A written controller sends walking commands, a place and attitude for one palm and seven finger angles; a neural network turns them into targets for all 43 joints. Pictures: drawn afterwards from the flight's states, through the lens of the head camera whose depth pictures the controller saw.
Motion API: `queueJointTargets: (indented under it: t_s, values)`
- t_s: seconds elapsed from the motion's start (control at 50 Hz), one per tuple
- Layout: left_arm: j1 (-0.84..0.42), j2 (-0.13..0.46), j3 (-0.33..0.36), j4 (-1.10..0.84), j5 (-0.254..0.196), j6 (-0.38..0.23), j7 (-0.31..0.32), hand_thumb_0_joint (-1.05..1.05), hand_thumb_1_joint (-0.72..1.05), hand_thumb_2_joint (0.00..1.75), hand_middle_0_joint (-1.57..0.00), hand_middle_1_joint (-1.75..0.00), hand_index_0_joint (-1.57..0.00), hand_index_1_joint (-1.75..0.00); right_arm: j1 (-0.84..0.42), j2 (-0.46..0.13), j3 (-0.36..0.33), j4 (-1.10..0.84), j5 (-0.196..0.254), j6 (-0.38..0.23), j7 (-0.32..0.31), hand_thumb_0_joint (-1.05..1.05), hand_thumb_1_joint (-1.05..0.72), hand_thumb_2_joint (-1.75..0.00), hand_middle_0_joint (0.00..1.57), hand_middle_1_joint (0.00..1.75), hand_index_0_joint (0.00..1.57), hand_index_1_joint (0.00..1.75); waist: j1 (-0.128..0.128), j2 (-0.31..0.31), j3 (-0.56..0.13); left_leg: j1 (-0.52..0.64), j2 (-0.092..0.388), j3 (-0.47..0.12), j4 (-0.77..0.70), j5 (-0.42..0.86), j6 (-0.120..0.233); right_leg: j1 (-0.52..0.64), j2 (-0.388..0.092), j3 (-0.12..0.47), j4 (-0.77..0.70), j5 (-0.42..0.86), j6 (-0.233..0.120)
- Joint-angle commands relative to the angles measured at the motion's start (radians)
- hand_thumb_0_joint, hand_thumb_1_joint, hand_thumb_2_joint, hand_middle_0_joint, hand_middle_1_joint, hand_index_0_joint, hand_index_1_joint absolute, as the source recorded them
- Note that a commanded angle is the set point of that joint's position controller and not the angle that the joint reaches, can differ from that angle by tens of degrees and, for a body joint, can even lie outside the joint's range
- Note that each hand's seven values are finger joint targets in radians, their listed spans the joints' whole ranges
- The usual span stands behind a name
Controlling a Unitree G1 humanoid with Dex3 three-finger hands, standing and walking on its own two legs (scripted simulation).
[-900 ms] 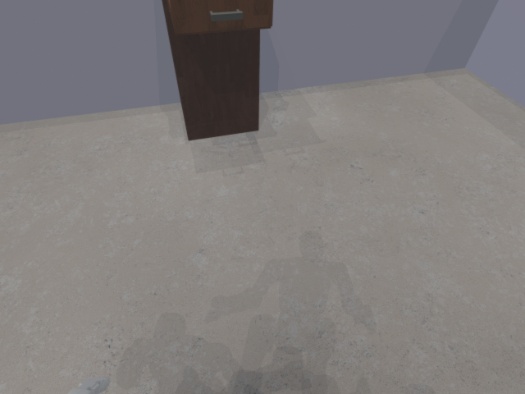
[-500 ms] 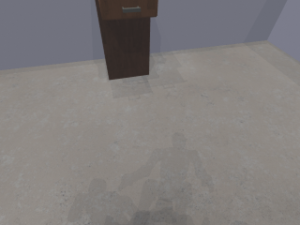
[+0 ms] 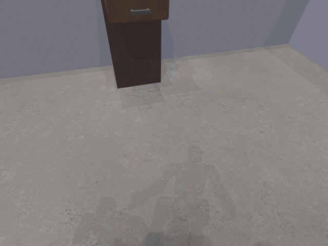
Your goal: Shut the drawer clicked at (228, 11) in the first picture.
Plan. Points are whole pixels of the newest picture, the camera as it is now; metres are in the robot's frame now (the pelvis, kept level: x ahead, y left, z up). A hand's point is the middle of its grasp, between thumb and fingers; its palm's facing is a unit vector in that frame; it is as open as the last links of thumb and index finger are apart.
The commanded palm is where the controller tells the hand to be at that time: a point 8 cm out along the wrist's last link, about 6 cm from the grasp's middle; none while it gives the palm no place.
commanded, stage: look at it before walking up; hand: left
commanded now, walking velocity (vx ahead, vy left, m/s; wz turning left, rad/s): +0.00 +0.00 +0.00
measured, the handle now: (140, 11) +1.45 +0.23 +0.04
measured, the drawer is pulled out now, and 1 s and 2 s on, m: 0.29 0.29 0.29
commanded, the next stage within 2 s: walk to a spot facing it in 0.54 s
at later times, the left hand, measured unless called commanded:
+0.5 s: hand out of the picture +0.08 +0.24 -0.16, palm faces -0.04 -0.94 -0.33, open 7.3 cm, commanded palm none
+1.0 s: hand out of the picture +0.05 +0.18 -0.19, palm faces +0.00 -0.98 -0.18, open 7.3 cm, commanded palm none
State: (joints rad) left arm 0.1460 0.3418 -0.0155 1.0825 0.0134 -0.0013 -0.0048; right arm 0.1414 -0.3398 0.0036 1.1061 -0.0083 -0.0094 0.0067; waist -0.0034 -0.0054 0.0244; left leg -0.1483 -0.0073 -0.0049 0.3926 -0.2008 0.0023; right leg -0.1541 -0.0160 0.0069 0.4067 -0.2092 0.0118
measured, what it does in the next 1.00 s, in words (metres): shifts its weight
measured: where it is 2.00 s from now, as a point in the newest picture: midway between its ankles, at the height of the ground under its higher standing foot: (161, 198)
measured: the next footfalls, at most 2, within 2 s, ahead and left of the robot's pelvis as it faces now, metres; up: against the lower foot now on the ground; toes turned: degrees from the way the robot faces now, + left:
left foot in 1.14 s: +0.20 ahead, +0.13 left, +0.00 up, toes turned +2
right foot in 1.64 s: +0.49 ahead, -0.08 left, +0.00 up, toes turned -20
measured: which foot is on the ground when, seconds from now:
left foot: down 0.00-0.94, up 0.96-1.00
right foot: down 0.00-1.00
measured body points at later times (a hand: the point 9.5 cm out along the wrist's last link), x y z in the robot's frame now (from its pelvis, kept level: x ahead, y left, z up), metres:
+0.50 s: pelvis +0.01 +0.00 +0.00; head +0.01 +0.00 +0.45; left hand +0.08 +0.29 -0.13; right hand +0.08 -0.30 -0.13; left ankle +0.01 +0.12 -0.74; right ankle +0.01 -0.13 -0.74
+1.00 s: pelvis +0.08 +0.00 -0.02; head +0.08 +0.00 +0.43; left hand +0.05 +0.23 -0.18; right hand +0.07 -0.25 -0.17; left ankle +0.01 +0.11 -0.73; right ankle +0.01 -0.13 -0.74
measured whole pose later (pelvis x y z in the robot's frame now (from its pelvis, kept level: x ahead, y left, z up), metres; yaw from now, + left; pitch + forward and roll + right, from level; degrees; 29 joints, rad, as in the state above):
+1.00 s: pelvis +0.08 +0.00 -0.02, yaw -2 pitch +0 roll -1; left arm 0.38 0.20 0.01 1.10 0.03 -0.02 -0.01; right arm 0.32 -0.22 0.00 1.13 -0.02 0.00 0.01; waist 0.01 0.01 -0.02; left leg -0.23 0.05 0.04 0.73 -0.47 0.00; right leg -0.15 0.03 0.02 0.55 -0.41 -0.01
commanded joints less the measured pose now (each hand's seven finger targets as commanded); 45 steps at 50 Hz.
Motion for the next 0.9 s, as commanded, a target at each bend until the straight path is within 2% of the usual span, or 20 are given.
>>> queueJointTargets:
  t_s: [0.0,0.14,0.3,0.46,0.62,0.64,0.66,0.68,0.7,0.74,0.8,0.84,0.86,0.88]
  values:
    - [-0.05,0.203,0.047,-0.065,-0.001,-0.018,0.014,0.0,0.9,0.9,-0.2,-0.3,-0.2,-0.3,-0.057,-0.209,-0.042,-0.066,-0.001,-0.026,-0.017,0.0,-0.9,-0.9,0.2,0.3,0.2,0.3,0.006,0.003,-0.027,-0.02,0.123,-0.106,-0.092,0.047,0.032,-0.02,-0.098,0.096,-0.082,0.019,-0.039]
    - [-0.048,0.203,0.047,-0.063,-0.001,-0.021,0.014,0.0,0.9,0.9,-0.2,-0.3,-0.2,-0.3,-0.057,-0.205,-0.041,-0.063,0.0,-0.025,-0.017,0.0,-0.9,-0.9,0.2,0.3,0.2,0.3,0.005,-0.008,-0.031,-0.01,0.12,-0.105,-0.087,0.057,0.029,-0.022,-0.102,0.103,-0.093,0.021,-0.04]
    - [-0.046,0.204,0.047,-0.062,-0.001,-0.022,0.014,0.0,0.9,0.9,-0.2,-0.3,-0.2,-0.3,-0.062,-0.205,-0.04,-0.059,0.0,-0.024,-0.017,0.0,-0.9,-0.9,0.2,0.3,0.2,0.3,0.005,0.006,-0.04,0.001,0.123,-0.099,-0.084,0.079,0.027,-0.014,-0.102,0.102,-0.09,0.053,-0.04]
    - [-0.041,0.205,0.046,-0.058,-0.002,-0.024,0.015,0.0,0.9,0.9,-0.2,-0.3,-0.2,-0.3,-0.065,-0.205,-0.039,-0.059,0.002,-0.026,-0.018,0.0,-0.9,-0.9,0.2,0.3,0.2,0.3,0.004,0.0,-0.063,0.024,0.126,-0.097,-0.078,0.13,0.027,0.008,-0.106,0.098,-0.085,0.117,-0.041]
    - [-0.049,0.207,0.047,-0.058,-0.001,-0.025,0.016,0.0,0.9,0.9,-0.2,-0.3,-0.2,-0.3,-0.071,-0.207,-0.038,-0.058,0.001,-0.024,-0.019,0.0,-0.9,-0.9,0.2,0.3,0.2,0.3,0.003,-0.002,-0.051,0.029,0.128,-0.094,-0.083,0.154,0.025,0.014,-0.105,0.095,-0.085,0.148,-0.04]
    - [-0.013,0.13,0.031,-0.039,-0.004,-0.015,0.019,0.0,0.9,0.9,-0.2,-0.3,-0.2,-0.3,-0.041,-0.132,-0.019,-0.041,-0.003,-0.018,-0.017,0.0,-0.9,-0.9,0.2,0.3,0.2,0.3,0.004,0.002,-0.071,0.038,0.129,-0.077,-0.078,0.109,0.014,0.021,-0.103,0.088,-0.087,0.094,-0.03]
    - [0.027,0.077,0.019,-0.026,-0.001,-0.002,0.02,0.0,0.9,0.9,-0.2,-0.3,-0.2,-0.3,-0.003,-0.078,-0.006,-0.029,-0.007,-0.007,-0.014,0.0,-0.9,-0.9,0.2,0.3,0.2,0.3,0.005,0.003,-0.058,0.029,0.12,-0.065,-0.07,0.005,0.006,0.002,-0.09,0.089,-0.077,-0.032,-0.024]
    - [0.051,0.074,0.02,-0.02,0.003,0.005,0.016,0.0,0.9,0.9,-0.2,-0.3,-0.2,-0.3,0.021,-0.074,-0.007,-0.025,-0.01,0.0,-0.012,0.0,-0.9,-0.9,0.2,0.3,0.2,0.3,0.007,0.002,-0.045,0.013,0.116,-0.064,-0.068,-0.128,0.011,-0.023,-0.08,0.097,-0.075,-0.164,-0.028]
    - [0.06,0.08,0.024,-0.019,0.007,0.01,0.01,0.0,0.9,0.9,-0.2,-0.3,-0.2,-0.3,0.023,-0.082,-0.014,-0.027,-0.014,0.004,-0.01,0.0,-0.9,-0.9,0.2,0.3,0.2,0.3,0.007,0.013,0.007,-0.026,0.113,-0.065,-0.081,-0.262,0.014,-0.068,-0.072,0.105,-0.079,-0.269,-0.034]
    - [0.076,0.084,0.034,-0.033,0.012,0.015,-0.002,0.0,0.9,0.9,-0.2,-0.3,-0.2,-0.3,0.037,-0.093,-0.021,-0.035,-0.019,0.007,-0.007,0.0,-0.9,-0.9,0.2,0.3,0.2,0.3,0.008,0.017,0.087,-0.099,0.118,-0.083,-0.098,-0.415,0.026,-0.126,-0.05,0.113,-0.06,-0.37,-0.046]
    - [0.121,0.06,0.044,-0.046,0.014,0.007,-0.01,0.0,0.9,0.9,-0.2,-0.3,-0.2,-0.3,0.066,-0.092,-0.032,-0.048,-0.018,0.0,-0.008,0.0,-0.9,-0.9,0.2,0.3,0.2,0.3,0.012,0.02,0.129,-0.129,0.138,-0.1,-0.073,-0.442,0.052,-0.158,-0.032,0.115,-0.006,-0.359,-0.064]
    - [0.161,0.041,0.049,-0.048,0.012,-0.005,-0.012,0.0,0.9,0.9,-0.2,-0.3,-0.2,-0.3,0.099,-0.078,-0.035,-0.052,-0.014,-0.014,-0.012,0.0,-0.9,-0.9,0.2,0.3,0.2,0.3,0.015,0.019,0.11,-0.112,0.149,-0.1,-0.02,-0.343,0.066,-0.14,-0.031,0.12,0.034,-0.278,-0.079]
    - [0.192,0.034,0.053,-0.044,0.011,-0.013,-0.011,0.0,0.9,0.9,-0.2,-0.3,-0.2,-0.3,0.102,-0.068,-0.037,-0.055,-0.012,-0.021,-0.013,0.0,-0.9,-0.9,0.2,0.3,0.2,0.3,0.024,0.006,0.089,-0.114,0.144,-0.079,0.033,-0.275,0.066,-0.11,-0.039,0.138,0.035,-0.238,-0.089]
    - [0.225,0.039,0.058,-0.035,0.012,-0.02,-0.008,0.0,0.9,0.9,-0.2,-0.3,-0.2,-0.3,0.097,-0.052,-0.038,-0.064,-0.01,-0.026,-0.012,0.0,-0.9,-0.9,0.2,0.3,0.2,0.3,0.034,-0.037,0.068,-0.155,0.123,-0.041,0.1,-0.241,0.056,-0.054,-0.062,0.178,0.011,-0.226,-0.104]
